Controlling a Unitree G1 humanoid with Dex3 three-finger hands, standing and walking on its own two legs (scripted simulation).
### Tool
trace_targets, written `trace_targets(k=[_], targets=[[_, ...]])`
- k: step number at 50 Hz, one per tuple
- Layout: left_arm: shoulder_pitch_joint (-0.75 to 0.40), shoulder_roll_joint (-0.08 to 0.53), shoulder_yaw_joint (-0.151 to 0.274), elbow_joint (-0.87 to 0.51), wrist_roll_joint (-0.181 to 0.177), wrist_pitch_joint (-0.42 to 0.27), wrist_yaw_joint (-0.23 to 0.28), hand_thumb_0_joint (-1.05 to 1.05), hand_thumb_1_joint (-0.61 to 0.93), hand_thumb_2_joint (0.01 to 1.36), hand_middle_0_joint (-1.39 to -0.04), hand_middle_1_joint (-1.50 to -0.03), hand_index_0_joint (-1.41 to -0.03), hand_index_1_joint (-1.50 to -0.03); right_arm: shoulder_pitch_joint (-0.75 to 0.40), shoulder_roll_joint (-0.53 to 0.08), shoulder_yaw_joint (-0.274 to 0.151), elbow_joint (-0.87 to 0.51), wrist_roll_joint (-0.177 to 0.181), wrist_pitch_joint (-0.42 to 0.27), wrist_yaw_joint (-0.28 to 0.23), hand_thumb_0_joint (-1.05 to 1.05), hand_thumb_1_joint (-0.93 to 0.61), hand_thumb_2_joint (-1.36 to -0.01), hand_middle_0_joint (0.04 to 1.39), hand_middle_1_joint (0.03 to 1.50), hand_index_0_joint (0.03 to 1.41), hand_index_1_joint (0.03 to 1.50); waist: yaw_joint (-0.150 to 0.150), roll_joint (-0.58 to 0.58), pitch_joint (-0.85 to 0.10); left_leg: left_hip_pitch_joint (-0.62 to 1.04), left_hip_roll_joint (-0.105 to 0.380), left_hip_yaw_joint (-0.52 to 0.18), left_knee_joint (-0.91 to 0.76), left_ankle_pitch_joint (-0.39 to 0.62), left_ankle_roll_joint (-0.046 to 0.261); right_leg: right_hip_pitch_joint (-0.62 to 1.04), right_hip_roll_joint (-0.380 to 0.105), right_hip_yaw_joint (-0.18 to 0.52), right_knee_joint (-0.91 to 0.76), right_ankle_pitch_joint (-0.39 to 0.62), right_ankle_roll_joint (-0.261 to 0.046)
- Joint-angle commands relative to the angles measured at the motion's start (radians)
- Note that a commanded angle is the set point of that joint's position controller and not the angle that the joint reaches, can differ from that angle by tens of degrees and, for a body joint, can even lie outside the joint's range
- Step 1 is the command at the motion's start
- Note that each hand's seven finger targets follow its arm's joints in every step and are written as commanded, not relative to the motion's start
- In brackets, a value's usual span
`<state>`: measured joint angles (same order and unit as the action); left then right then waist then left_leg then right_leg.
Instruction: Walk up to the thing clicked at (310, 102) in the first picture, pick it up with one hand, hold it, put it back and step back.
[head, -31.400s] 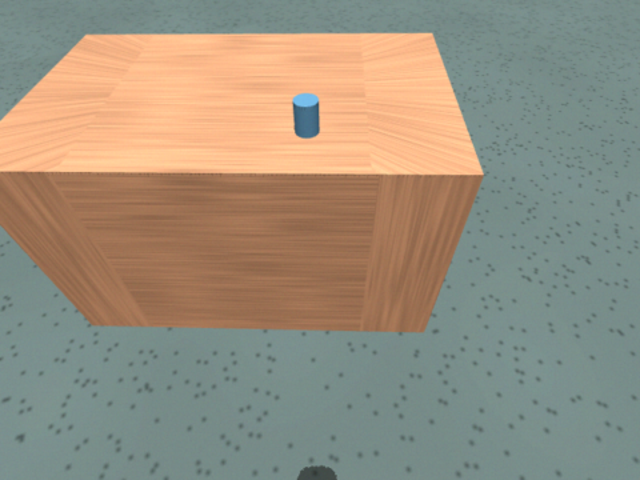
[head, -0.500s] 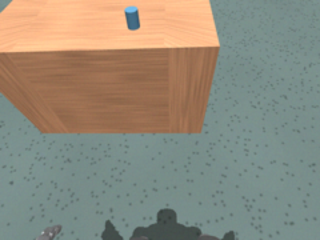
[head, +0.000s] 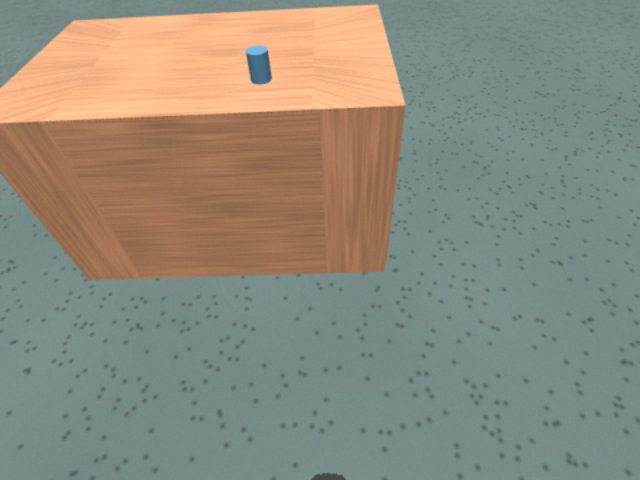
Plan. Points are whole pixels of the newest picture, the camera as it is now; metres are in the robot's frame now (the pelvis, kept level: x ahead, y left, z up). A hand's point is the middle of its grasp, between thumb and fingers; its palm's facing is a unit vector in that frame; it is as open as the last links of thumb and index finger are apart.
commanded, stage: step back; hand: left
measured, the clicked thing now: (259, 65) +1.17 +0.24 -0.03
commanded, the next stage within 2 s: stand in 0.78 s
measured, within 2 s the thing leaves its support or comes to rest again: neither
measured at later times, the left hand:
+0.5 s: hand out of the picture +0.11 +0.28 -0.14, palm faces +0.07 -0.92 -0.38, open 7.4 cm
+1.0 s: hand out of the picture +0.14 +0.28 -0.14, palm faces +0.05 -0.94 -0.33, open 7.4 cm
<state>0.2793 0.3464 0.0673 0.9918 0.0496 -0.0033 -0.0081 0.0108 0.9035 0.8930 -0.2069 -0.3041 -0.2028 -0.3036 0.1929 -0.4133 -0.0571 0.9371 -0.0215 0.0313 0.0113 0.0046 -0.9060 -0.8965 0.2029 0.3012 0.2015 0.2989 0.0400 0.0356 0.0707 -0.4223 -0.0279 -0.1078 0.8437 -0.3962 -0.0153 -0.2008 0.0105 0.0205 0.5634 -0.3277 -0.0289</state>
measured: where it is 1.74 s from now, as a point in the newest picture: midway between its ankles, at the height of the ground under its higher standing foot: outside the picture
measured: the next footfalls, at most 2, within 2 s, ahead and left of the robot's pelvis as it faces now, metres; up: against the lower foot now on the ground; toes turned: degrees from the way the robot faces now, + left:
left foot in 0.12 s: +0.09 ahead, +0.14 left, +0.00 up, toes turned +4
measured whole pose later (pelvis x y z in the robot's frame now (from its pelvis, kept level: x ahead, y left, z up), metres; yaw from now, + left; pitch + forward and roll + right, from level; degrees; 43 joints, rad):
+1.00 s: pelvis +0.06 +0.02 +0.01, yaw +3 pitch -3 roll +0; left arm 0.05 0.35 0.01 1.11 0.00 -0.01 0.00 0.01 0.91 0.89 -0.20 -0.30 -0.20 -0.30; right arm 0.03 -0.33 -0.01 1.08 0.00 -0.02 0.00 0.00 -0.91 -0.90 0.20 0.30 0.20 0.30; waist 0.01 -0.01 0.08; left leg -0.13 0.00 0.01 0.39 -0.22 0.00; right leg -0.10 -0.04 -0.03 0.37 -0.23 0.03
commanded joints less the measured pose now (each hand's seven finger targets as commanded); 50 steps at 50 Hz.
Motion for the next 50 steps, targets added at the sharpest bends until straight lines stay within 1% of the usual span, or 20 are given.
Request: trace_targets(k=[1,5,6,7,8,9,13,16,18,19,20,21,22,28,30,31,32,36,40,50], targets=[[-0.101,0.306,0.075,-0.113,0.000,-0.048,0.009,0.000,0.900,0.900,-0.200,-0.300,-0.200,-0.300,-0.064,-0.161,-0.039,-0.076,-0.012,-0.047,0.002,0.000,-0.900,-0.900,0.200,0.300,0.200,0.300,0.014,-0.200,0.022,-0.029,0.025,0.039,-0.122,-0.045,-0.009,-0.017,-0.237,0.263,-0.302,-0.345,-0.137],[-0.117,0.288,0.053,-0.114,-0.012,-0.026,0.003,0.000,0.900,0.900,-0.200,-0.300,-0.200,-0.300,0.013,-0.142,-0.048,-0.026,-0.011,-0.073,-0.003,0.000,-0.900,-0.900,0.200,0.300,0.200,0.300,-0.030,-0.164,-0.010,0.220,-0.003,0.115,-0.421,0.070,0.022,-0.069,-0.216,0.160,-0.151,-0.069,-0.110],[-0.102,0.247,0.036,-0.113,-0.012,-0.021,0.001,0.000,0.900,0.900,-0.200,-0.300,-0.200,-0.300,0.050,-0.159,-0.058,-0.010,-0.015,-0.080,-0.010,0.000,-0.900,-0.900,0.200,0.300,0.200,0.300,-0.049,-0.097,-0.048,0.339,0.017,0.054,-0.463,0.078,0.037,-0.130,-0.184,0.110,-0.039,-0.007,-0.084],[-0.110,0.190,0.018,-0.121,-0.027,-0.020,-0.003,0.000,0.900,0.900,-0.200,-0.300,-0.200,-0.300,0.067,-0.221,-0.073,-0.009,-0.019,-0.087,-0.014,0.000,-0.900,-0.900,0.200,0.300,0.200,0.300,-0.060,0.077,-0.073,0.416,0.202,-0.261,-0.541,-0.049,0.113,-0.286,-0.070,0.012,0.124,-0.044,-0.023],[-0.137,0.222,0.033,-0.111,-0.035,-0.015,0.004,0.000,0.900,0.900,-0.200,-0.300,-0.200,-0.300,0.083,-0.289,-0.083,-0.016,-0.018,-0.086,-0.011,0.000,-0.900,-0.900,0.200,0.300,0.200,0.300,-0.069,0.108,-0.069,0.338,0.336,-0.448,-0.600,-0.235,0.223,-0.299,-0.021,-0.038,0.244,-0.232,-0.003],[-0.144,0.268,0.044,-0.110,-0.027,-0.017,0.007,0.000,0.900,0.900,-0.200,-0.300,-0.200,-0.300,0.087,-0.298,-0.089,-0.021,-0.015,-0.088,-0.009,0.000,-0.900,-0.900,0.200,0.300,0.200,0.300,-0.075,0.056,-0.035,0.289,0.366,-0.480,-0.612,-0.236,0.278,-0.300,-0.043,0.030,0.333,-0.255,-0.007],[-0.085,0.235,0.037,-0.081,-0.037,-0.027,0.000,0.000,0.900,0.900,-0.200,-0.300,-0.200,-0.300,0.020,-0.234,-0.065,-0.033,-0.012,-0.095,-0.017,0.000,-0.900,-0.900,0.200,0.300,0.200,0.300,-0.031,0.111,-0.025,0.244,0.278,-0.251,-0.545,0.074,0.217,-0.233,-0.076,0.015,0.239,-0.163,0.002],[-0.079,0.216,0.042,-0.059,-0.031,-0.032,-0.003,0.000,0.900,0.900,-0.200,-0.300,-0.200,-0.300,-0.018,-0.226,-0.062,-0.043,-0.014,-0.077,-0.012,0.000,-0.900,-0.900,0.200,0.300,0.200,0.300,-0.029,0.139,-0.045,0.126,0.224,-0.139,-0.493,0.094,0.179,-0.040,-0.023,-0.059,0.049,-0.064,0.006],[-0.044,0.208,0.043,-0.029,-0.027,-0.040,0.009,0.000,0.900,0.900,-0.200,-0.300,-0.200,-0.300,-0.063,-0.167,-0.035,-0.049,0.003,-0.060,-0.012,0.000,-0.900,-0.900,0.200,0.300,0.200,0.300,0.021,0.087,-0.057,0.012,0.163,-0.064,-0.378,0.102,0.111,0.143,0.004,-0.074,-0.120,0.065,0.002],[-0.033,0.241,0.052,-0.026,-0.019,-0.045,0.016,0.000,0.900,0.900,-0.200,-0.300,-0.200,-0.300,-0.056,-0.118,-0.018,-0.053,0.009,-0.056,-0.014,0.000,-0.900,-0.900,0.200,0.300,0.200,0.300,0.032,0.004,-0.068,-0.069,0.122,-0.032,-0.297,0.083,0.075,0.224,-0.056,0.026,-0.157,0.058,-0.012],[-0.023,0.315,0.066,-0.034,-0.009,-0.052,0.022,0.000,0.900,0.900,-0.200,-0.300,-0.200,-0.300,-0.062,-0.086,-0.009,-0.069,0.013,-0.055,-0.016,0.000,-0.900,-0.900,0.200,0.300,0.200,0.300,0.038,-0.162,-0.062,-0.162,0.002,0.004,-0.127,-0.022,0.030,0.191,-0.251,0.340,-0.285,-0.107,-0.083],[-0.109,0.366,0.070,-0.051,-0.011,-0.052,0.019,0.000,0.900,0.900,-0.200,-0.300,-0.200,-0.300,-0.038,-0.120,-0.023,-0.042,0.006,-0.048,-0.027,0.000,-0.900,-0.900,0.200,0.300,0.200,0.300,0.017,-0.186,-0.037,-0.057,0.006,0.016,-0.003,-0.174,0.017,0.002,-0.416,0.460,-0.341,-0.252,-0.194],[-0.176,0.345,0.066,-0.077,-0.013,-0.052,0.016,0.000,0.900,0.900,-0.200,-0.300,-0.200,-0.300,0.005,-0.158,-0.033,-0.016,0.004,-0.049,-0.028,0.000,-0.900,-0.900,0.200,0.300,0.200,0.300,-0.015,-0.134,0.000,-0.009,0.043,-0.006,0.023,-0.166,0.013,-0.059,-0.419,0.444,-0.310,-0.213,-0.224],[-0.240,0.280,0.032,-0.063,-0.029,-0.043,0.012,0.000,0.900,0.900,-0.200,-0.300,-0.200,-0.300,0.047,-0.118,-0.026,0.051,-0.001,-0.071,-0.018,0.000,-0.900,-0.900,0.200,0.300,0.200,0.300,-0.055,-0.173,-0.068,0.227,0.028,0.105,-0.382,0.141,0.025,-0.059,-0.227,0.097,-0.111,0.274,-0.089],[-0.222,0.215,0.008,-0.071,-0.043,-0.034,0.010,0.000,0.900,0.900,-0.200,-0.300,-0.200,-0.300,0.022,-0.165,-0.036,0.046,-0.013,-0.082,-0.026,0.000,-0.900,-0.900,0.200,0.300,0.200,0.300,-0.042,-0.045,-0.121,0.296,0.176,-0.093,-0.456,0.422,0.072,-0.071,-0.141,0.024,0.013,0.321,-0.006],[-0.209,0.214,0.012,-0.049,-0.057,-0.030,0.011,0.000,0.900,0.900,-0.200,-0.300,-0.200,-0.300,-0.063,-0.204,-0.034,0.031,0.000,-0.085,-0.023,0.000,-0.900,-0.900,0.200,0.300,0.200,0.300,-0.004,0.008,-0.124,0.215,0.229,-0.151,-0.432,0.416,0.130,-0.015,-0.069,-0.023,0.006,0.111,0.020],[-0.211,0.222,0.012,-0.032,-0.053,-0.032,0.016,0.000,0.900,0.900,-0.200,-0.300,-0.200,-0.300,-0.093,-0.200,-0.029,0.034,0.004,-0.083,-0.019,0.000,-0.900,-0.900,0.200,0.300,0.200,0.300,-0.001,0.008,-0.114,0.178,0.240,-0.138,-0.424,0.432,0.139,0.045,-0.074,-0.011,-0.042,0.067,0.014],[-0.225,0.243,0.012,-0.012,-0.050,-0.042,0.021,0.000,0.900,0.900,-0.200,-0.300,-0.200,-0.300,-0.087,-0.163,-0.018,0.067,0.012,-0.077,-0.029,0.000,-0.900,-0.900,0.200,0.300,0.200,0.300,-0.023,0.034,-0.172,0.247,0.141,0.009,-0.359,0.675,0.055,0.134,-0.130,0.001,-0.068,0.407,-0.013],[-0.217,0.197,-0.013,0.027,-0.057,-0.031,0.020,0.000,0.900,0.900,-0.200,-0.300,-0.200,-0.300,-0.099,-0.165,-0.009,0.077,0.015,-0.079,-0.030,0.000,-0.900,-0.900,0.200,0.300,0.200,0.300,-0.035,0.011,-0.194,0.345,0.170,-0.011,-0.408,0.738,0.060,0.130,-0.129,0.014,-0.106,0.464,0.000],[-0.253,0.208,-0.025,0.073,-0.045,-0.035,0.017,0.000,0.900,0.900,-0.200,-0.300,-0.200,-0.300,-0.189,-0.140,0.003,0.100,0.020,-0.069,-0.021,0.000,-0.900,-0.900,0.200,0.300,0.200,0.300,-0.039,-0.028,-0.137,0.354,0.161,0.016,-0.521,0.537,0.038,0.156,-0.143,0.022,-0.243,0.393,0.018]])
